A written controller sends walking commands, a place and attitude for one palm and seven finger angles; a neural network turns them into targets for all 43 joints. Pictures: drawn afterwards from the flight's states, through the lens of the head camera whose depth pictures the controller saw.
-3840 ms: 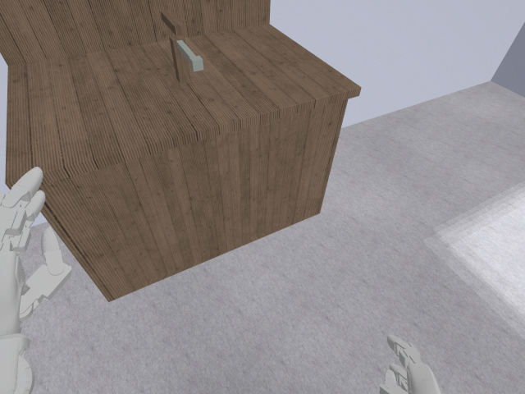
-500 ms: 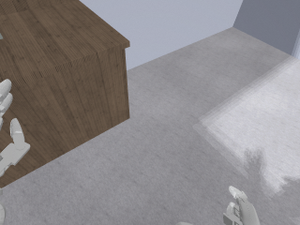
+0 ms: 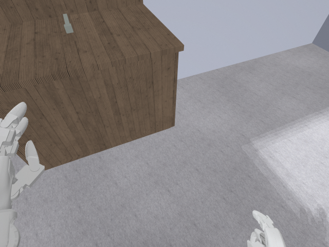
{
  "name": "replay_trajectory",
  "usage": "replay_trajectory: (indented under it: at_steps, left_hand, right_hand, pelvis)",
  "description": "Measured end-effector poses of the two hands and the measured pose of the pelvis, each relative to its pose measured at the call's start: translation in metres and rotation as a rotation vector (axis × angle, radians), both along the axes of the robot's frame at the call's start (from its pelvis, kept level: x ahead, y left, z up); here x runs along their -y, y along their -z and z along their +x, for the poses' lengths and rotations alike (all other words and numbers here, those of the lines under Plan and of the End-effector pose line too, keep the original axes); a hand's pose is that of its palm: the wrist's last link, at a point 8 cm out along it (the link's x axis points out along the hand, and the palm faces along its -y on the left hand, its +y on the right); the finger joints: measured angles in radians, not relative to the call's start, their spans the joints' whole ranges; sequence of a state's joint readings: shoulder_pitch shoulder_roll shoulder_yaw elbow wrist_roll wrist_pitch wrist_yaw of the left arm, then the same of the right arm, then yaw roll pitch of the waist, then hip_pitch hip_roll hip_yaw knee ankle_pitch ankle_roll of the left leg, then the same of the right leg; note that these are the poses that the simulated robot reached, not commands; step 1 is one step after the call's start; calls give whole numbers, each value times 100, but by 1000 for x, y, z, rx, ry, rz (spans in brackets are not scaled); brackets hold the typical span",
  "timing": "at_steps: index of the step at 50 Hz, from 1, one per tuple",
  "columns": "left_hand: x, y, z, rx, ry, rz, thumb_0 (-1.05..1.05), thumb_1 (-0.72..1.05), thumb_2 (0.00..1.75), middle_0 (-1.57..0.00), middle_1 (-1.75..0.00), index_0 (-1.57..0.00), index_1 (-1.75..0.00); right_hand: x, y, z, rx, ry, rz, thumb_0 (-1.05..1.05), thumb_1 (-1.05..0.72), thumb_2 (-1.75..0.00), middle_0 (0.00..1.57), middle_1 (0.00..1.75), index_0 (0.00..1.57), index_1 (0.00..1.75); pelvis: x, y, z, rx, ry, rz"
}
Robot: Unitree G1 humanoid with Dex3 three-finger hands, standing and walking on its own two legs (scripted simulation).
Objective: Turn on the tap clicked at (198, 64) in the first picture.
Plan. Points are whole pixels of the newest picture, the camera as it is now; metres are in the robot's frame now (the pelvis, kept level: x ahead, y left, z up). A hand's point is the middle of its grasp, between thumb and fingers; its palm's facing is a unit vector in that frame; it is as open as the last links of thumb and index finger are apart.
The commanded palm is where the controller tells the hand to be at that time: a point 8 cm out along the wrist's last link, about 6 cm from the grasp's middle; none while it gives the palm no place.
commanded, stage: take the last steps up to it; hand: left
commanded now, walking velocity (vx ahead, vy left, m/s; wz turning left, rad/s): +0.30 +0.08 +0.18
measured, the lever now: (68, 28) +0.89 +0.45 +0.10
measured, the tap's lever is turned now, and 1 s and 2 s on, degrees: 0 0 0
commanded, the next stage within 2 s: none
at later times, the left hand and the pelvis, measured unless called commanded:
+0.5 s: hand (21, 175) +0.20 +0.25 +0.17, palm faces +0.46 -0.78 -0.42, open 7.4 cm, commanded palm +0.14 +0.29 +0.18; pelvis -0.01 +0.00 -0.01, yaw +4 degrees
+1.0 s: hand (27, 129) +0.29 +0.28 +0.18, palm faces +0.42 -0.80 -0.43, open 7.4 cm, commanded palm +0.23 +0.32 +0.18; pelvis +0.08 +0.04 +0.00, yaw +3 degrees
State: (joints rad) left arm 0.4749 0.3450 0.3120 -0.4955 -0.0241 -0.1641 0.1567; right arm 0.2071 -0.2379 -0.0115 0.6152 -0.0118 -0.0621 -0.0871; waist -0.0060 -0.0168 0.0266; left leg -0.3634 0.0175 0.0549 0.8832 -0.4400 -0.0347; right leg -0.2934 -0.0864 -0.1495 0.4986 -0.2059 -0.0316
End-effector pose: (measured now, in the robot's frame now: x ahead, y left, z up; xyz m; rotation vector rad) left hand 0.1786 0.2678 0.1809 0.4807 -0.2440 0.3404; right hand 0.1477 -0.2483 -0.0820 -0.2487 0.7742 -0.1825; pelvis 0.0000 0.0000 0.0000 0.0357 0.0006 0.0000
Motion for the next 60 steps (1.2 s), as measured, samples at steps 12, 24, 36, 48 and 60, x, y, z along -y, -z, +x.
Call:
replay_trajectory:
  at_steps: [12,24,36,48,60]
  left_hand:
    - [-49,-5,-42,119,-82,16,1,89,90,-21,-30,-21,-30]
    - [-22,-2,-21,74,-68,62,1,89,90,-21,-30,-21,-30]
    - [-45,-2,-1,77,-71,20,1,89,90,-21,-30,-22,-30]
    - [-56,-12,60,93,-35,39,1,89,90,-21,-30,-21,-30]
    - [-24,-3,109,36,-94,90,1,89,90,-21,-30,-21,-30]
  right_hand:
    - [-39,-3,-21,12,-39,17,1,-91,-90,20,30,20,30]
    - [-62,36,0,-38,-127,148,1,-90,-90,21,30,20,30]
    - [-21,-6,37,-32,-67,-66,2,-91,-90,20,30,20,30]
    - [-87,-3,87,29,-83,95,1,-91,-90,20,30,20,30]
    - [-57,45,140,-78,-128,142,1,-90,-90,21,30,20,30]
  pelvis:
    - [-23,4,-16,9,-56,-51]
    - [-4,16,-6,24,-66,-55]
    - [-25,4,30,4,-75,-27]
    - [-39,-1,75,-9,-54,-56]
    - [-7,18,127,18,-80,-38]
